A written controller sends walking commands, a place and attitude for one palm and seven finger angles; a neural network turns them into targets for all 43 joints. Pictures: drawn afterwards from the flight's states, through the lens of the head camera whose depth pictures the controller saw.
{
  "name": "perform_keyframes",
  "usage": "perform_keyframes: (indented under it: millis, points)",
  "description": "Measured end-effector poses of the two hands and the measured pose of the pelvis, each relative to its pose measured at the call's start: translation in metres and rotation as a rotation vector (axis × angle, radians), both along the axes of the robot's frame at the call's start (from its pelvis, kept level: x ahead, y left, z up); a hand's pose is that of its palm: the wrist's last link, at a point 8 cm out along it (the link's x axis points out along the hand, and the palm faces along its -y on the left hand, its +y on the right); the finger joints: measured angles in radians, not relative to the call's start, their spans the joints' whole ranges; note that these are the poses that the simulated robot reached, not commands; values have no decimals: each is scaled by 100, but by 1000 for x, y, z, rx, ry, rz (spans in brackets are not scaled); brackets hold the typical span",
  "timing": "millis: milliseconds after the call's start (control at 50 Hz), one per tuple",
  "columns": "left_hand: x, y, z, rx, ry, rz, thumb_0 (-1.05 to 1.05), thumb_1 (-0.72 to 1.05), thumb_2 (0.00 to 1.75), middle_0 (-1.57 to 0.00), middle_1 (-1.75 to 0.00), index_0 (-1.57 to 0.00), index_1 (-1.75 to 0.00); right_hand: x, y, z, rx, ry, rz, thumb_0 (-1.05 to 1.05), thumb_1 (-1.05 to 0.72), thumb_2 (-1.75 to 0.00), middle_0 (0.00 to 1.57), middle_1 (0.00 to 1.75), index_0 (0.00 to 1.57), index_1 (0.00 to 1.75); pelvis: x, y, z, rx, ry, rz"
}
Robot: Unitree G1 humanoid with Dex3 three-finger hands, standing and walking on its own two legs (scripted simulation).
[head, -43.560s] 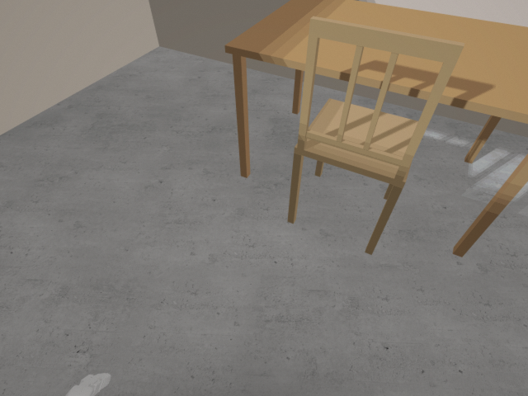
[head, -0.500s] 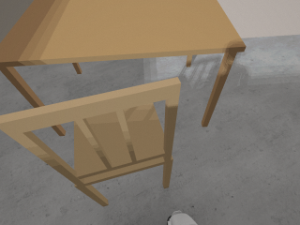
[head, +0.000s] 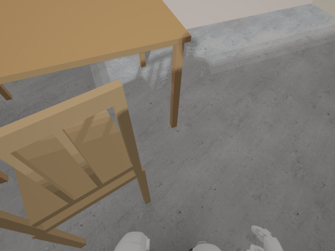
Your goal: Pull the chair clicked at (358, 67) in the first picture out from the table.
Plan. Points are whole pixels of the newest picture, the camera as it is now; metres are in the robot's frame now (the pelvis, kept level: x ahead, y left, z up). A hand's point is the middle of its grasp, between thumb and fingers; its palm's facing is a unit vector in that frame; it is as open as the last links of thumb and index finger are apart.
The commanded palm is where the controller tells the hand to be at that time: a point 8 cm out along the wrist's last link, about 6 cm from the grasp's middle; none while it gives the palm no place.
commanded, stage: walk to a spot facing it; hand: left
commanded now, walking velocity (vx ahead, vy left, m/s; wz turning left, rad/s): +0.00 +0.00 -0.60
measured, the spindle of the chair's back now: (46, 181) +0.25 +0.34 -0.04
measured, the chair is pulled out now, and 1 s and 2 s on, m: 0.30 0.30 0.30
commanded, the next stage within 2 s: turn to face it in 0.42 s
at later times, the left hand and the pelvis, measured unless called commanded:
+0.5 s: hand out of the picture +0.12 +0.13 -0.14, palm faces -0.34 -0.90 -0.27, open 7.4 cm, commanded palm none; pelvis -0.04 -0.03 +0.01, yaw -19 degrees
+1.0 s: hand out of the picture +0.04 +0.16 -0.15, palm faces -0.13 -0.96 -0.24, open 7.3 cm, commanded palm none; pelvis -0.04 -0.02 +0.01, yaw -11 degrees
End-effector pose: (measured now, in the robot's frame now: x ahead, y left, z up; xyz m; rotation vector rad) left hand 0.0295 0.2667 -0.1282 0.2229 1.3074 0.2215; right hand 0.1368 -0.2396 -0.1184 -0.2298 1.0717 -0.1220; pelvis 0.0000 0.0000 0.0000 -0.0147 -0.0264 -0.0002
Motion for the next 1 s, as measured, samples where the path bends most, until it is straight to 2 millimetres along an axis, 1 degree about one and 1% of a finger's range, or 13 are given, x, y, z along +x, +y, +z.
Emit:
perform_keyframes:
  millis: [80, 140, 240, 320, 400, 480, 600, 660, 740, 820, 880, 940, 1000]
  points:
    - [20, -9, -8, -50, -1, -82, 1, 91, 90, -20, -30, -20, -30, -24, -3, 15, -12, -58, -77, 1, -90, -90, 20, 30, 20, 30, -4, 5, 3, 14, 10, -47]
    - [45, -14, -14, -78, -55, -120, 1, 91, 90, -20, -30, -20, -30, -64, -7, 8, -41, -22, -122, 1, -90, -90, 20, 30, 20, 30, -8, 8, -3, 7, -8, -81]
    - [80, -32, 5, -87, -139, -193, 1, 91, 90, -20, -30, -20, -30, -132, -13, 5, -24, 142, -192, 1, -90, -90, 20, 30, 20, 30, -11, -1, 7, 14, -1, -155]
    - [95, -50, 15, -74, -154, -276, 1, 91, 90, -19, -30, -19, -30, -167, -22, -4, 4, 188, -269, 1, -90, -90, 20, 30, 20, 30, -17, -11, 8, 13, 12, -226]
    - [102, -72, 14, -39, -145, -371, 1, 91, 90, -19, -30, -19, -30, -197, -38, -23, 44, 178, -373, 1, -90, -90, 20, 30, 20, 30, -26, -25, -2, -2, -5, -275]
    - [99, -89, 21, -37, -137, -421, 1, 91, 90, -20, -30, -20, -30, -219, -44, -16, 57, 200, -439, 1, -90, -90, 20, 30, 20, 30, -34, -31, 6, 18, -11, -315]
    - [96, -103, 21, -55, -120, -483, 1, 91, 90, -20, -30, -20, -30, -234, -44, 3, 44, 139, -505, 1, -90, -90, 20, 30, 19, 30, -42, -34, 15, 36, 10, -366]
    - [97, -107, 17, -79, -149, -473, 1, 91, 90, -20, -30, -20, -30, -245, -33, 4, 45, 156, -517, 1, -90, -90, 19, 30, 19, 30, -42, -32, 14, 19, 18, -354]
    - [95, -109, 3, -136, -193, -412, 1, 91, 90, -20, -30, -20, -30, -265, -4, -3, 56, 226, -505, 1, -90, -90, 19, 30, 19, 29, -39, -25, 6, -22, 29, -308]
    - [73, -106, -1, -171, -160, -342, 1, 91, 90, -20, -30, -20, -30, -281, 33, -3, 113, 329, -477, 1, -91, -90, 19, 30, 19, 29, -36, -21, 11, 0, 15, -285]
    - [55, -92, 0, -143, -129, -280, 0, 93, 90, -20, -30, -20, -30, -284, 54, -8, 166, 379, -444, 1, -90, -90, 19, 30, 19, 30, -37, -19, 11, 9, 15, -248]
    - [33, -76, 3, -97, -77, -233, 0, 93, 90, -20, -30, -20, -30, -280, 64, -13, 211, 406, -408, 1, -90, -90, 20, 30, 20, 30, -40, -19, 12, 10, 19, -221]
    - [8, -61, 6, -50, -23, -183, 0, 93, 90, -20, -30, -20, -30, -268, 60, -17, 228, 402, -371, 1, -90, -90, 20, 30, 20, 30, -44, -20, 11, 10, 28, -189]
